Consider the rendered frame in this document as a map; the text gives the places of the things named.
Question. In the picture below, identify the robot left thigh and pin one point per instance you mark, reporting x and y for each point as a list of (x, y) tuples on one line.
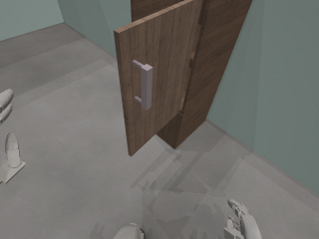
[(129, 232)]

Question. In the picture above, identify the cupboard door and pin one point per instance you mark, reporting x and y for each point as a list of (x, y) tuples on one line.
[(163, 40)]

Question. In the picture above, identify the left robot shin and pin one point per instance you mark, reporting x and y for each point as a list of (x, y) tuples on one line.
[(134, 225)]

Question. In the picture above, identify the robot right hand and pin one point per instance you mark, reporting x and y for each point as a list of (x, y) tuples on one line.
[(244, 228)]

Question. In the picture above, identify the handle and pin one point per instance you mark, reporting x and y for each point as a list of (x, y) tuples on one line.
[(146, 84)]

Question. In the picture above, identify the robot left hand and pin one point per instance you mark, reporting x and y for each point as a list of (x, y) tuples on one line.
[(9, 168)]

